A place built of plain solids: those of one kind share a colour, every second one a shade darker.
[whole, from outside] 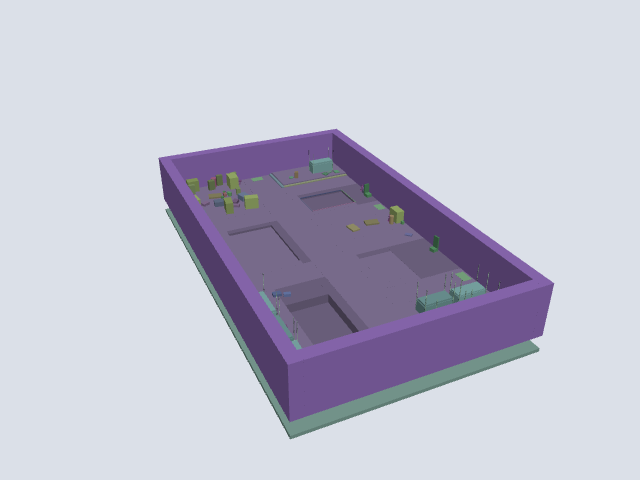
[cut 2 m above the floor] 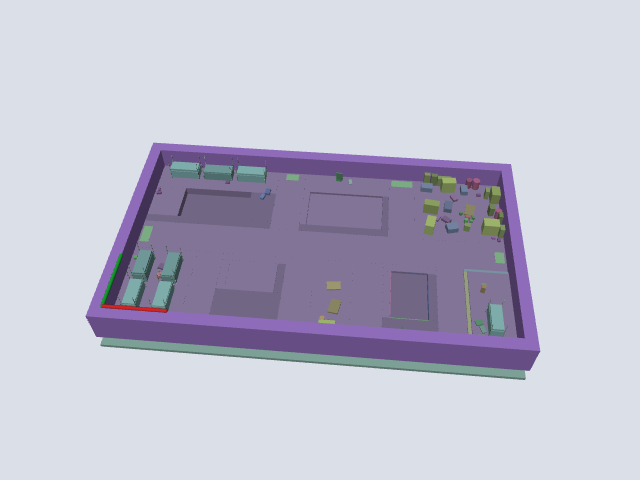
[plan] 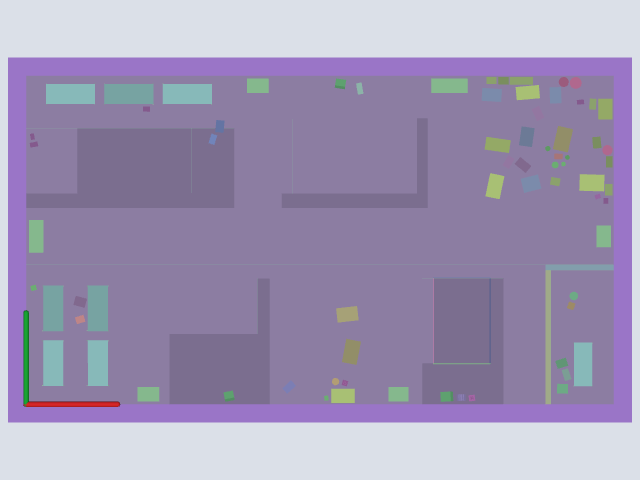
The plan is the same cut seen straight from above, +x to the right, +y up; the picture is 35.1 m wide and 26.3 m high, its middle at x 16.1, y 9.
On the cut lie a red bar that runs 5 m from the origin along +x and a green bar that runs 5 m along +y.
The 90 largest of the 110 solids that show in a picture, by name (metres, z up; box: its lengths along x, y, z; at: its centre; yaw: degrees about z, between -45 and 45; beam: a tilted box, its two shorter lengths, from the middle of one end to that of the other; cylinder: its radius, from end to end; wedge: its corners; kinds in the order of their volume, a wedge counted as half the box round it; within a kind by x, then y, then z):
{
 "floor_1": {"box": [2.8, 3.58, 2.1], "at": [1.4, 13.34, -1.05]},
 "floor_2": {"box": [5.55, 7.65, 1.0], "at": [2.77, 3.83, -0.5]},
 "floor_3": {"box": [11.4, 0.8, 2.1], "at": [5.7, 11.15, -1.05]},
 "floor_4": {"box": [11.4, 2.87, 2.1], "at": [5.7, 16.57, -1.05]},
 "floor_5": {"box": [6.28, 3.58, 1.31], "at": [5.94, 13.34, -1.44]},
 "floor_6": {"box": [2.3, 7.65, 1.0], "at": [6.7, 3.83, -0.5]},
 "floor_7": {"box": [0.7, 3.04, 2.1], "at": [8.2, 5.37, -1.05]},
 "floor_8": {"box": [2.32, 3.58, 2.1], "at": [10.24, 13.34, -1.05]},
 "floor_9": {"box": [5.5, 3.85, 2.1], "at": [10.6, 1.93, -1.05]},
 "floor_10": {"box": [5.5, 0.76, 2.1], "at": [10.6, 7.27, -1.05]},
 "floor_11": {"box": [4.12, 3.04, 2.1], "at": [10.61, 5.37, -1.05]},
 "floor_12": {"box": [2.6, 7.25, 1.0], "at": [12.7, 14.38, -0.5]},
 "floor_13": {"box": [0.68, 3.04, 2.1], "at": [13.01, 5.37, -1.05]},
 "floor_14": {"box": [0.6, 4.12, 2.1], "at": [14.3, 13.61, -1.05]},
 "floor_15": {"box": [2.5, 7.65, 1.0], "at": [14.6, 3.83, -0.5]},
 "floor_16": {"box": [32.2, 3.1, 1.0], "at": [16.1, 9.2, -0.5]},
 "floor_17": {"box": [3.25, 7.65, 1.0], "at": [17.48, 3.83, -0.5]},
 "floor_18": {"box": [8.0, 0.8, 2.1], "at": [18.0, 11.15, -1.05]},
 "floor_19": {"box": [8.0, 2.33, 2.1], "at": [18.0, 16.84, -1.05]},
 "floor_20": {"box": [6.82, 4.12, 1.89], "at": [18.01, 13.61, -1.16]},
 "floor_21": {"box": [2.6, 7.65, 1.0], "at": [20.4, 3.83, -0.5]},
 "floor_22": {"box": [0.58, 4.12, 2.1], "at": [21.71, 13.61, -1.05]},
 "floor_23": {"box": [0.65, 4.66, 2.1], "at": [22.02, 4.58, -1.05]},
 "floor_24": {"box": [2.4, 7.25, 1.0], "at": [23.2, 14.38, -0.5]},
 "floor_25": {"box": [3.04, 4.66, 1.92], "at": [23.87, 4.58, -1.14]},
 "floor_26": {"box": [4.45, 2.25, 2.1], "at": [23.93, 1.12, -1.05]},
 "floor_27": {"box": [4.45, 0.74, 2.1], "at": [23.93, 7.28, -1.05]},
 "floor_28": {"box": [0.76, 4.66, 2.1], "at": [25.77, 4.58, -1.05]},
 "floor_29": {"box": [2.3, 7.65, 1.0], "at": [27.3, 3.83, -0.5]},
 "floor_30": {"box": [7.8, 7.25, 1.0], "at": [28.3, 14.38, -0.5]},
 "floor_31": {"box": [3.45, 7.35, 1.2], "at": [30.48, 3.67, -0.4]},
 "wall_1": {"box": [1.0, 18.0, 4.6], "at": [-0.5, 9.0, 1.3]},
 "wall_2": {"box": [34.2, 1.0, 4.6], "at": [16.1, -0.5, 1.3]},
 "wall_3": {"box": [34.2, 1.0, 4.6], "at": [16.1, 18.5, 1.3]},
 "wall_4": {"box": [1.0, 18.0, 4.6], "at": [32.7, 9.0, 1.3]},
 "floor_base_1": {"box": [34.2, 20.0, 0.3], "at": [16.1, 9.0, -2.35]},
 "piece_1": {"box": [1.1, 2.5, 0.93], "at": [1.48, 2.25, 0.47]},
 "piece_2": {"box": [1.02, 2.42, 0.14], "at": [1.48, 2.25, 1.0]},
 "piece_3": {"box": [1.1, 2.5, 0.93], "at": [1.48, 5.25, 0.47]},
 "piece_4": {"box": [1.02, 2.42, 0.2], "at": [1.48, 5.25, 1.03]},
 "piece_5": {"box": [2.7, 1.1, 0.86], "at": [2.43, 17.0, 0.43]},
 "piece_6": {"box": [2.62, 1.02, 0.24], "at": [2.43, 17.0, 0.98]},
 "piece_7": {"box": [1.1, 2.5, 0.93], "at": [3.93, 2.25, 0.47]},
 "piece_8": {"box": [1.02, 2.42, 0.11], "at": [3.93, 2.25, 0.98]},
 "piece_9": {"box": [1.1, 2.5, 0.93], "at": [3.93, 5.25, 0.47]},
 "piece_10": {"box": [1.02, 2.42, 0.15], "at": [3.93, 5.25, 1.0]},
 "piece_11": {"box": [2.7, 1.1, 0.86], "at": [5.63, 17.0, 0.43]},
 "piece_12": {"box": [2.62, 1.02, 0.12], "at": [5.63, 17.0, 0.92]},
 "piece_13": {"box": [2.7, 1.1, 0.86], "at": [8.83, 17.0, 0.43]},
 "piece_14": {"box": [2.62, 1.02, 0.2], "at": [8.83, 17.0, 0.96]},
 "piece_15": {"box": [1.0, 2.4, 0.95], "at": [30.52, 2.19, 0.68]},
 "piece_16": {"box": [0.92, 2.32, 0.2], "at": [30.52, 2.19, 1.25]},
 "pallet_load_1": {"box": [1.3, 0.78, 1.16], "at": [17.36, 0.46, 0.58]},
 "pallet_load_2": {"box": [0.8, 1.3, 1.13], "at": [25.68, 11.95, 0.56], "yaw": -11.9},
 "pallet_load_3": {"box": [1.35, 0.71, 1.12], "at": [25.84, 14.21, 0.56], "yaw": -8.1},
 "pallet_load_4": {"box": [1.28, 0.73, 1.25], "at": [27.48, 17.07, 0.62], "yaw": 5.0},
 "pallet_load_5": {"box": [1.36, 0.91, 1.25], "at": [31.0, 12.13, 0.62], "yaw": -1.5},
 "pallet_load_6": {"box": [0.78, 1.14, 1.18], "at": [31.74, 16.17, 0.59]},
 "step_terW_tread_1": {"box": [0.3, 7.35, 1.1], "at": [28.6, 3.67, -0.45]},
 "crate_stack_1": {"box": [0.55, 0.39, 1.27], "at": [25.49, 17.73, 0.64]},
 "crate_stack_2": {"box": [0.57, 0.41, 1.2], "at": [26.15, 17.73, 0.6]},
 "crate_stack_3": {"box": [1.28, 0.43, 0.96], "at": [27.14, 17.71, 0.48]},
 "crate_stack_4": {"box": [0.52, 0.43, 0.68], "at": [28.99, 12.2, 0.34], "yaw": -10.6},
 "crate_stack_5": {"box": [0.37, 0.6, 0.99], "at": [31.05, 16.44, 0.49], "yaw": -3.9},
 "crate_stack_6": {"box": [0.46, 0.63, 0.99], "at": [31.27, 14.34, 0.49], "yaw": 4.8},
 "crate_stack_7": {"box": [0.41, 0.64, 1.12], "at": [31.93, 11.75, 0.56]},
 "crate_stack_8": {"box": [0.36, 0.61, 1.12], "at": [31.95, 13.28, 0.56]},
 "sack_pile_1": {"box": [1.08, 0.71, 0.54], "at": [25.51, 16.95, 0.27], "yaw": -3.4},
 "sack_pile_2": {"box": [0.72, 1.05, 0.48], "at": [27.43, 14.66, 0.24], "yaw": -8.2},
 "sack_pile_3": {"box": [0.98, 0.8, 0.53], "at": [27.66, 12.09, 0.27], "yaw": 14.1},
 "sack_pile_4": {"box": [0.63, 0.89, 0.49], "at": [29.0, 16.93, 0.24], "yaw": 1.8},
 "step_terN_tread_1": {"box": [3.75, 0.3, 1.1], "at": [30.32, 7.5, -0.45]},
 "barrel_1": {"cylinder": 0.28, "from": [29.45, 17.66, 0.0], "to": [29.45, 17.66, 0.93]},
 "barrel_2": {"cylinder": 0.33, "from": [30.11, 17.61, 0.0], "to": [30.11, 17.61, 0.96]},
 "barrel_3": {"cylinder": 0.28, "from": [31.85, 13.92, 0.0], "to": [31.85, 13.92, 0.94]},
 "pallet_1": {"box": [1.16, 0.79, 0.19], "at": [17.6, 4.93, 0.04], "yaw": 6.5},
 "pallet_2": {"box": [0.82, 1.3, 0.2], "at": [17.82, 2.87, 0.05], "yaw": -10.8},
 "pallet_3": {"box": [0.85, 1.31, 0.16], "at": [29.41, 14.52, 0.08], "yaw": -12.7},
 "hand_truck_1": {"box": [0.53, 0.53, 0.3], "at": [11.12, 0.44, 0.15], "yaw": 10.9},
 "hand_truck_2": {"box": [0.53, 0.14, 1.05], "at": [11.16, 0.25, 0.82], "yaw": 10.9},
 "hand_truck_3": {"box": [0.56, 0.52, 0.27], "at": [17.22, 17.56, 0.14], "yaw": -8.8},
 "hand_truck_4": {"box": [0.69, 0.54, 0.3], "at": [23.05, 0.42, 0.15], "yaw": 3.4},
 "hand_truck_5": {"box": [0.14, 0.54, 0.91], "at": [23.32, 0.43, 0.76], "yaw": 3.4},
 "sack_1": {"box": [0.64, 0.52, 0.21], "at": [2.96, 5.61, 0.1], "yaw": -15.1},
 "sack_2": {"box": [0.79, 0.5, 0.27], "at": [27.22, 13.11, 0.14], "yaw": -39.2},
 "sack_3": {"box": [0.46, 0.71, 0.24], "at": [28.05, 15.93, 0.12], "yaw": 26.1},
 "bin_1": {"cylinder": 0.2, "from": [16.95, 1.24, 0.0], "to": [16.95, 1.24, 0.81]},
 "bin_2": {"box": [0.37, 0.39, 0.66], "at": [29.86, 5.39, 0.53], "yaw": -19.0},
 "low_mat_1": {"box": [0.8, 1.8, 0.06], "at": [0.55, 9.2, -0.02]},
 "low_mat_2": {"box": [2.0, 0.8, 0.06], "at": [23.2, 17.45, -0.02]}
}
